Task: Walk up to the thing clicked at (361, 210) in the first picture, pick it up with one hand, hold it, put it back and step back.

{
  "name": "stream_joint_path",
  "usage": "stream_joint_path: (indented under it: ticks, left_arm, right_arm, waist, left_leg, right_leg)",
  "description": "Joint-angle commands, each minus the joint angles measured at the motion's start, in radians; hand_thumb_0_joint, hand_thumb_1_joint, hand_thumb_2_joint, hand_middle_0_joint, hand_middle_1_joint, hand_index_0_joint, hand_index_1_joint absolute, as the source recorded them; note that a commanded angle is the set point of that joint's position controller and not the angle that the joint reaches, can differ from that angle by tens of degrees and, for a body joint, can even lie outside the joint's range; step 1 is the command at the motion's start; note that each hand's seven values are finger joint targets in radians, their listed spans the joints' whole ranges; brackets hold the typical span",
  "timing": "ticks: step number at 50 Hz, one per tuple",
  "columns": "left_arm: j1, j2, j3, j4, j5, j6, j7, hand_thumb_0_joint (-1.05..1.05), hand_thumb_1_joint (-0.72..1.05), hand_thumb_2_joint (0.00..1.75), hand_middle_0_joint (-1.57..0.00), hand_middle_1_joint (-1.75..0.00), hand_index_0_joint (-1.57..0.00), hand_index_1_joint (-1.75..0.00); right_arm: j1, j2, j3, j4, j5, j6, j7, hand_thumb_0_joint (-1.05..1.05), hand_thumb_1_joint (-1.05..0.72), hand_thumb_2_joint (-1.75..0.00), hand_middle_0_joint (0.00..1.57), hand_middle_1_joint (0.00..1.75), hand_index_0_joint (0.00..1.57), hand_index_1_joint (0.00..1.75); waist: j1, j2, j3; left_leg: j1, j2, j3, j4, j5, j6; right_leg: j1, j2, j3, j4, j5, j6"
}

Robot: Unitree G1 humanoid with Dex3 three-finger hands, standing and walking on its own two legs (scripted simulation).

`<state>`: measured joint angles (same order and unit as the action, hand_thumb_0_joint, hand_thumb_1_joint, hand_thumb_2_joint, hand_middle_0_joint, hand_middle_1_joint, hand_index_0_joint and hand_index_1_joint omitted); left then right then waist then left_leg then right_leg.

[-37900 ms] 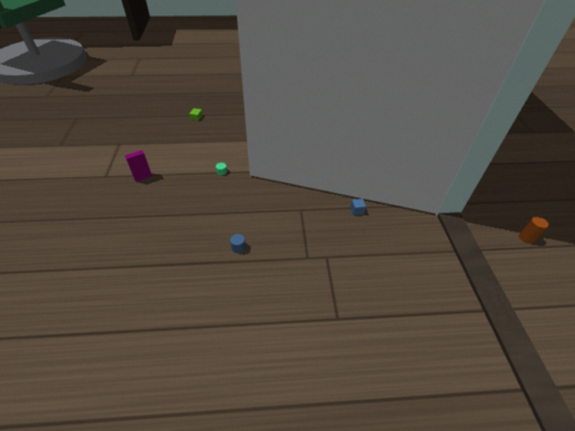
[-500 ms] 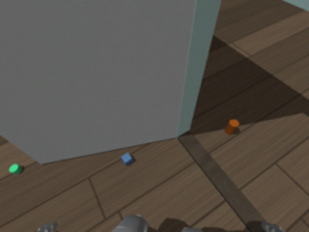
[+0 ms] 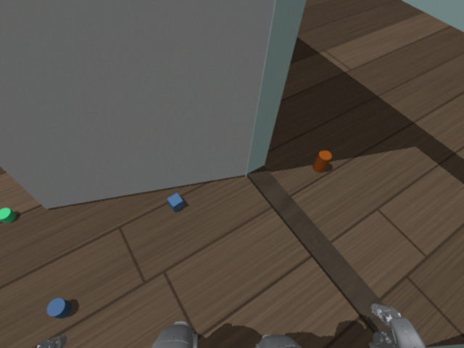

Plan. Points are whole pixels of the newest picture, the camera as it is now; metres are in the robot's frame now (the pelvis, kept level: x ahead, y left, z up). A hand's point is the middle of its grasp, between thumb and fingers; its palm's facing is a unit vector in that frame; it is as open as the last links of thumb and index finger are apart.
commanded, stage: step back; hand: left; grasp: from above
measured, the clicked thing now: (175, 202) +0.75 +0.24 -0.73
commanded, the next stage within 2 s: stand in 1.90 s
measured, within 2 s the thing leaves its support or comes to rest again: neither
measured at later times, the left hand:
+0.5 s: hand out of the picture -0.06 +0.26 -0.14, palm faces +0.08 -0.92 -0.39, open 7.4 cm
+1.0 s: hand out of the picture -0.28 +0.24 -0.13, palm faces +0.10 -0.90 -0.43, open 7.4 cm
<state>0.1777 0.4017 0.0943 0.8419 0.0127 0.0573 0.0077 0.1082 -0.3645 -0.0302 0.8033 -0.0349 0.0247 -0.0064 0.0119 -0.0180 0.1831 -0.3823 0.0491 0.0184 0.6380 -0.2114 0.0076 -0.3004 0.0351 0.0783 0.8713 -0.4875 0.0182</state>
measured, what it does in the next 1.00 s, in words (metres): walks backwards: right foot, then left foot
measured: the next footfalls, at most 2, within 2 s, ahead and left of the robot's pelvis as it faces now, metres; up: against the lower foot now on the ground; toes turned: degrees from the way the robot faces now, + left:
right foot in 0.04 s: +0.00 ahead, -0.14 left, +0.00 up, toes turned +2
left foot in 0.38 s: -0.12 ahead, +0.10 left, +0.00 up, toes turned +3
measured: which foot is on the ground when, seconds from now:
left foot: down 0.00-0.06, up 0.08-0.36, down 0.38-0.74, up 0.76-1.00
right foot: up 0.00-0.02, down 0.04-0.40, up 0.42-0.70, down 0.72-1.00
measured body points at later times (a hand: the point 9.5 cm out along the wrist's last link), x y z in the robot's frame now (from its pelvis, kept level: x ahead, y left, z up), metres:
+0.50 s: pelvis -0.18 -0.02 +0.00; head -0.12 +0.00 +0.45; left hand -0.06 +0.31 -0.11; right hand -0.08 -0.32 -0.11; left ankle -0.16 +0.09 -0.72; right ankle -0.13 -0.15 -0.66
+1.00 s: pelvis -0.33 -0.05 +0.00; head -0.31 -0.06 +0.45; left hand -0.28 +0.28 -0.11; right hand -0.23 -0.36 -0.13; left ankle -0.34 +0.08 -0.72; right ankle -0.29 -0.17 -0.72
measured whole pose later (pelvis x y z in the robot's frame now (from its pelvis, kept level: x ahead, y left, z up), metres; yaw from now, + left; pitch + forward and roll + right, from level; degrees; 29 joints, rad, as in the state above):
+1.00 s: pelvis -0.33 -0.05 +0.00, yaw +5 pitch -2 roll +0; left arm 0.21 0.38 0.08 0.91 0.05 0.01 0.00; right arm 0.23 -0.40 -0.05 0.95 -0.03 0.04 0.01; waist 0.03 0.03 0.08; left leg -0.29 -0.02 -0.05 0.73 -0.49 -0.01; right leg -0.31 -0.04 -0.04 0.68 -0.33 -0.02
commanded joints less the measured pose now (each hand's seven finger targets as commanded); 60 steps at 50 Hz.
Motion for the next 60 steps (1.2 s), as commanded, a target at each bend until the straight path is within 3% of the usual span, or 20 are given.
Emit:
stream_joint_path:
  ticks: [1,2,4,8,14,18,20,21,24,31,35,36,37,38,41,49,51,52,53,60]
  left_arm:
    - [0.164,0.152,0.046,-0.017,0.012,-0.039,0.0,0.0,0.9,0.9,-0.2,-0.3,-0.2,-0.3]
    - [0.163,0.197,0.059,-0.021,0.029,-0.043,-0.002,0.0,0.9,0.9,-0.2,-0.3,-0.2,-0.3]
    - [0.043,0.375,0.095,-0.088,0.033,-0.043,0.001,0.0,0.9,0.9,-0.2,-0.3,-0.2,-0.3]
    - [-0.147,0.234,0.062,-0.133,0.033,-0.048,0.019,0.0,0.9,0.9,-0.2,-0.3,-0.2,-0.3]
    - [0.004,0.219,0.053,-0.116,0.033,-0.036,0.032,0.0,0.9,0.9,-0.2,-0.3,-0.2,-0.3]
    - [-0.048,0.207,0.03,-0.137,0.009,-0.013,0.022,0.0,0.9,0.9,-0.2,-0.3,-0.2,-0.3]
    - [-0.081,0.169,0.022,-0.162,-0.006,-0.014,0.026,0.0,0.9,0.9,-0.2,-0.3,-0.2,-0.3]
    - [-0.137,0.197,0.042,-0.148,0.011,-0.011,0.036,0.0,0.9,0.9,-0.2,-0.3,-0.2,-0.3]
    - [-0.038,0.178,0.039,-0.087,-0.015,-0.001,0.03,0.0,0.9,0.9,-0.2,-0.3,-0.2,-0.3]
    - [-0.019,0.155,0.022,-0.077,0.005,-0.03,0.015,0.0,0.9,0.9,-0.2,-0.3,-0.2,-0.3]
    - [0.119,0.183,0.034,0.014,0.022,-0.051,0.013,0.0,0.9,0.9,-0.2,-0.3,-0.2,-0.3]
    - [0.119,0.253,0.055,0.008,0.035,-0.059,0.012,0.0,0.9,0.9,-0.2,-0.3,-0.2,-0.3]
    - [0.038,0.367,0.082,-0.024,0.034,-0.052,0.013,0.0,0.9,0.9,-0.2,-0.3,-0.2,-0.3]
    - [-0.011,0.367,0.079,-0.045,0.031,-0.059,0.017,0.0,0.9,0.9,-0.2,-0.3,-0.2,-0.3]
    - [-0.104,0.235,0.045,-0.053,0.033,-0.072,0.024,0.0,0.9,0.9,-0.2,-0.3,-0.2,-0.3]
    - [-0.03,0.259,0.043,-0.015,0.031,-0.067,0.001,0.0,0.9,0.9,-0.2,-0.3,-0.2,-0.3]
    - [0.005,0.171,0.011,-0.007,0.027,-0.058,-0.003,0.0,0.9,0.9,-0.2,-0.3,-0.2,-0.3]
    - [-0.052,0.143,0.004,-0.009,0.003,-0.062,-0.004,0.0,0.9,0.9,-0.2,-0.3,-0.2,-0.3]
    - [-0.097,0.225,0.032,0.007,0.016,-0.064,0.0,0.0,0.9,0.9,-0.2,-0.3,-0.2,-0.3]
    - [0.051,0.166,0.027,0.094,0.009,-0.084,-0.023,0.0,0.9,0.9,-0.2,-0.3,-0.2,-0.3]
  right_arm:
    - [-0.015,-0.291,-0.091,-0.062,0.017,0.005,-0.017,0.0,-0.9,-0.9,0.2,0.3,0.2,0.3]
    - [0.001,-0.254,-0.081,-0.065,0.022,0.009,-0.015,0.0,-0.9,-0.9,0.2,0.3,0.2,0.3]
    - [-0.054,-0.218,-0.079,-0.086,0.024,0.01,-0.033,0.0,-0.9,-0.9,0.2,0.3,0.2,0.3]
    - [0.084,-0.223,-0.077,-0.016,0.034,0.005,-0.028,0.0,-0.9,-0.9,0.2,0.3,0.2,0.3]
    - [0.057,-0.189,-0.061,-0.029,0.018,-0.007,-0.023,0.0,-0.9,-0.9,0.2,0.3,0.2,0.3]
    - [0.188,-0.201,-0.078,0.032,0.007,-0.015,-0.021,0.0,-0.9,-0.9,0.2,0.3,0.2,0.3]
    - [0.089,-0.4,-0.114,-0.005,0.0,-0.011,-0.009,0.0,-0.9,-0.9,0.2,0.3,0.2,0.3]
    - [0.074,-0.41,-0.121,-0.011,-0.006,-0.018,-0.01,0.0,-0.9,-0.9,0.2,0.3,0.2,0.3]
    - [-0.021,-0.286,-0.078,-0.015,-0.009,-0.023,-0.028,0.0,-0.9,-0.9,0.2,0.3,0.2,0.3]
    - [0.056,-0.272,-0.081,-0.017,-0.006,0.001,-0.021,0.0,-0.9,-0.9,0.2,0.3,0.2,0.3]
    - [0.006,-0.259,-0.07,-0.027,0.017,0.022,-0.01,0.0,-0.9,-0.9,0.2,0.3,0.2,0.3]
    - [0.016,-0.2,-0.054,-0.04,0.018,0.021,-0.007,0.0,-0.9,-0.9,0.2,0.3,0.2,0.3]
    - [-0.048,-0.192,-0.062,-0.062,0.018,0.019,-0.026,0.0,-0.9,-0.9,0.2,0.3,0.2,0.3]
    - [-0.056,-0.233,-0.08,-0.051,0.017,0.023,-0.03,0.0,-0.9,-0.9,0.2,0.3,0.2,0.3]
    - [0.034,-0.223,-0.071,0.01,0.026,0.009,-0.021,0.0,-0.9,-0.9,0.2,0.3,0.2,0.3]
    - [0.079,-0.191,-0.072,0.081,0.004,-0.035,0.008,0.0,-0.9,-0.9,0.2,0.3,0.2,0.3]
    - [0.151,-0.233,-0.096,0.124,-0.012,-0.049,0.001,0.0,-0.9,-0.9,0.2,0.3,0.2,0.3]
    - [0.098,-0.318,-0.097,0.107,-0.009,-0.053,0.001,0.0,-0.9,-0.9,0.2,0.3,0.2,0.3]
    - [0.054,-0.357,-0.106,0.09,-0.007,-0.056,0.006,0.0,-0.9,-0.9,0.2,0.3,0.2,0.3]
    - [0.003,-0.267,-0.081,0.094,-0.011,-0.051,0.016,0.0,-0.9,-0.9,0.2,0.3,0.2,0.3]
  waist:
    - [0.023,0.22,-0.287]
    - [0.014,0.106,-0.251]
    - [0.063,-0.274,-0.154]
    - [-0.047,-0.139,-0.104]
    - [0.05,-0.165,-0.199]
    - [-0.018,-0.117,-0.25]
    - [-0.024,0.271,-0.213]
    - [-0.065,0.248,-0.177]
    - [0.028,0.103,-0.169]
    - [-0.037,0.211,-0.236]
    - [0.017,0.154,-0.286]
    - [0.011,-0.059,-0.244]
    - [0.061,-0.234,-0.193]
    - [0.052,-0.177,-0.123]
    - [-0.027,-0.063,-0.125]
    - [0.013,-0.148,-0.15]
    - [-0.019,0.034,-0.168]
    - [-0.031,0.227,-0.132]
    - [-0.041,0.164,-0.045]
    - [0.01,0.2,-0.109]
  left_leg:
    - [0.103,0.151,-0.197,-0.09,0.169,0.137]
    - [-0.056,0.09,-0.174,-0.019,0.006,0.074]
    - [-0.15,-0.136,-0.141,0.44,-0.401,-0.017]
    - [-0.065,-0.165,-0.173,0.601,-0.24,-0.012]
    - [-0.087,-0.107,-0.072,0.188,-0.334,-0.025]
    - [0.176,-0.065,-0.038,-0.24,-0.007,0.021]
    - [0.132,0.319,-0.52,-0.31,0.202,0.24]
    - [-0.006,0.384,-0.61,-0.341,0.206,0.327]
    - [0.045,0.203,-0.274,-0.236,0.337,0.212]
    - [0.297,0.19,-0.236,-0.133,0.404,0.233]
    - [0.062,0.119,-0.176,-0.03,0.112,0.109]
    - [-0.162,-0.011,-0.116,0.118,-0.152,0.042]
    - [-0.166,-0.117,-0.123,0.328,-0.39,-0.006]
    - [-0.119,-0.087,-0.233,0.477,-0.388,-0.018]
    - [-0.095,-0.132,-0.18,0.532,-0.24,-0.014]
    - [0.162,-0.078,-0.006,-0.179,-0.24,-0.004]
    - [0.379,0.014,-0.23,-0.315,-0.294,0.048]
    - [0.208,0.23,-0.588,-0.447,-0.655,0.161]
    - [-0.002,0.297,-0.645,-0.488,-0.723,0.237]
    - [-0.006,0.128,-0.27,-0.36,-0.462,0.128]
  right_leg:
    - [0.16,-0.01,-0.087,-0.395,0.208,-0.053]
    - [0.201,-0.084,0.066,-0.423,0.163,-0.083]
    - [-0.086,-0.475,0.537,-0.595,0.165,-0.34]
    - [-0.138,-0.267,0.155,-0.485,0.351,-0.217]
    - [0.221,-0.285,0.14,-0.367,0.623,-0.221]
    - [0.089,-0.241,0.104,-0.235,0.538,-0.141]
    - [-0.164,0.026,-0.077,0.072,-0.089,-0.033]
    - [-0.123,0.02,0.066,0.283,-0.172,-0.027]
    - [-0.154,0.063,0.124,0.455,-0.025,-0.048]
    - [-0.101,-0.01,-0.044,-0.08,-0.038,0.004]
    - [0.19,-0.036,-0.023,-0.453,0.204,-0.06]
    - [0.236,-0.207,0.262,-0.503,0.114,-0.115]
    - [-0.005,-0.452,0.476,-0.578,0.147,-0.299]
    - [-0.155,-0.49,0.519,-0.605,0.119,-0.334]
    - [-0.074,-0.277,0.165,-0.459,0.32,-0.221]
    - [-0.008,-0.259,0.159,-0.467,-0.1,-0.18]
    - [-0.217,-0.176,0.065,-0.269,-0.086,-0.107]
    - [-0.264,-0.043,-0.089,-0.109,-0.073,-0.036]
    - [-0.171,-0.076,-0.017,0.008,-0.088,-0.036]
    - [0.115,-0.026,-0.126,-0.302,0.093,-0.033]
